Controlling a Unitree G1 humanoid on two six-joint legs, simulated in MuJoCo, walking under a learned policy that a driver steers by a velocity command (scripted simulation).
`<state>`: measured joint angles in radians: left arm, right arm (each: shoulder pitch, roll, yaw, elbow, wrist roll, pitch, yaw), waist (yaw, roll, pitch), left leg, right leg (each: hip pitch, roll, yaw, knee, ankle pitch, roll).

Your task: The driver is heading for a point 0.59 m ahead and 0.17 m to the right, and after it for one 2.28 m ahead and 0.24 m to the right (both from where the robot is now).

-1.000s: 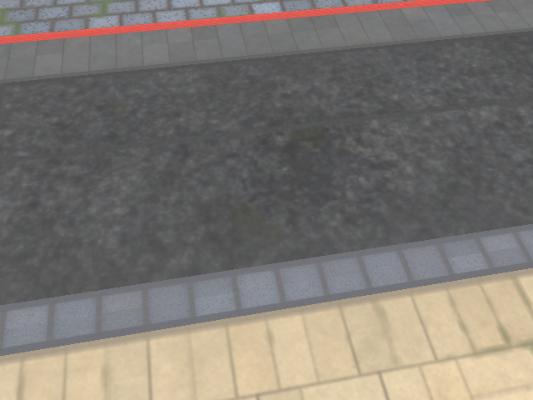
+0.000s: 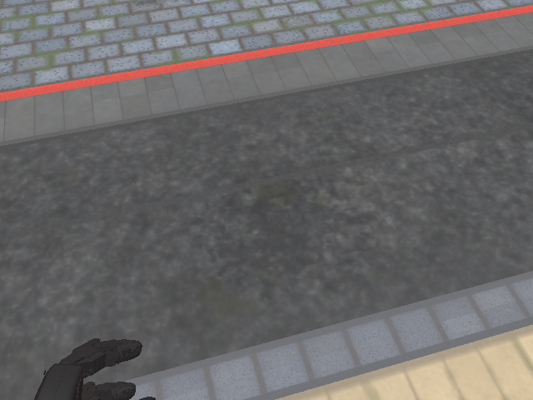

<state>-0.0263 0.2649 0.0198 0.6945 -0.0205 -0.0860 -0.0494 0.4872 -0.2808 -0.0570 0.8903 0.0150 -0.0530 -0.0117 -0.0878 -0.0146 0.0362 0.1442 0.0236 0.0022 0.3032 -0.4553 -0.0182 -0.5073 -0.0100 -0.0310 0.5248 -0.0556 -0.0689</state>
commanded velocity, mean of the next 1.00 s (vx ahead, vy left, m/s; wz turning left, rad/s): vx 0.46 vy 0.00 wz -0.24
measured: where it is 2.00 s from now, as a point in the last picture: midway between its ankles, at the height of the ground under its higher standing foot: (269, 318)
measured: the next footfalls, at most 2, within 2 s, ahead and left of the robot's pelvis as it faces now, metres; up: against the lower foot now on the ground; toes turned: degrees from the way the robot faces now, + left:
left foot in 0.56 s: +0.48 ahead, +0.12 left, +0.00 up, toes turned -3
right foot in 1.04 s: +0.68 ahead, -0.17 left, +0.00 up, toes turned -21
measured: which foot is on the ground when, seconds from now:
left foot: down 0.00-0.02, up 0.04-0.54, down 0.56-1.00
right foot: down 0.00-0.56, up 0.58-1.00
